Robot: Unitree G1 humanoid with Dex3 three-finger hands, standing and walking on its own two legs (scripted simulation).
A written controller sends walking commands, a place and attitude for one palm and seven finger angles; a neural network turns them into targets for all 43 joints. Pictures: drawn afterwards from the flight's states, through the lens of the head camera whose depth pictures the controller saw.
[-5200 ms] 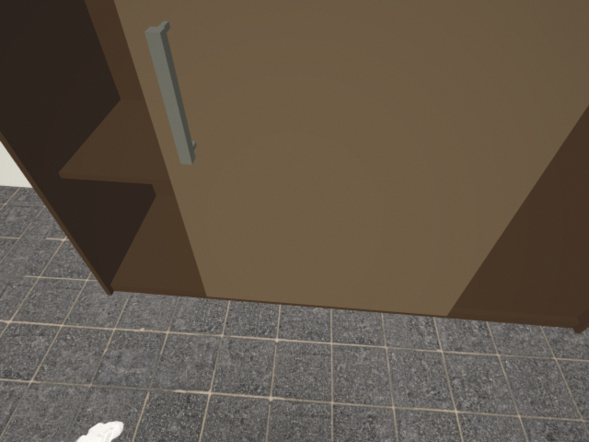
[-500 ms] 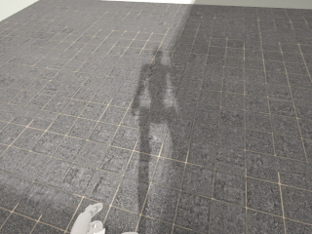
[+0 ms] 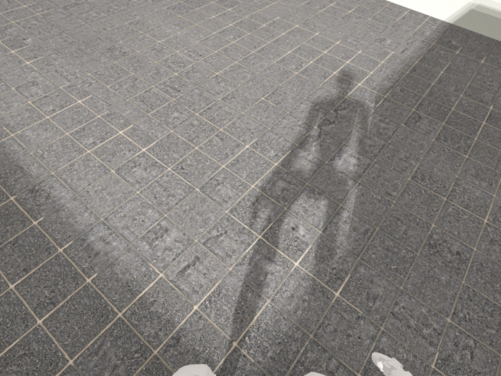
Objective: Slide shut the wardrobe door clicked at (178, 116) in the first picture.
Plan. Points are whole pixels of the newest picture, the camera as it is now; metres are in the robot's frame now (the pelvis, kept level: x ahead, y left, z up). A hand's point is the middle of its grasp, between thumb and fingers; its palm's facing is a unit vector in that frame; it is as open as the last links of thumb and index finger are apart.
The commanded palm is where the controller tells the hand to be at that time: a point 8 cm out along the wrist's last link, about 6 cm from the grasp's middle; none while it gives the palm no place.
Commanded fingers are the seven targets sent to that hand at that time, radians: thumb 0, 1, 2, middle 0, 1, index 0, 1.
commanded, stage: turn to face it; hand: right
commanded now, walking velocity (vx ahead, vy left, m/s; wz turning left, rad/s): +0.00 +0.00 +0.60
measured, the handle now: out of the picture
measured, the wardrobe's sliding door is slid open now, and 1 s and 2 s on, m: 0.39 0.39 0.39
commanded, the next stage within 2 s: none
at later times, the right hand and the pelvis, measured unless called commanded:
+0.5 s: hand out of the picture +0.08 -0.25 -0.15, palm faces +0.06 +0.99 -0.16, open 7.4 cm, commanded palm none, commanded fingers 0.00 -0.90 -0.90 0.20 0.30 0.20 0.30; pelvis +0.02 -0.06 +0.02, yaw -1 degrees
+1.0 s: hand out of the picture -0.01 -0.22 -0.13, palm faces +0.33 +0.90 -0.27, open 7.4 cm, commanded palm none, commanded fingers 0.00 -0.90 -0.90 0.20 0.30 0.20 0.30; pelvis -0.03 +0.00 +0.02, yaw -19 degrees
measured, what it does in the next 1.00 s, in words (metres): steps on the spot, turning right: right foot, then left foot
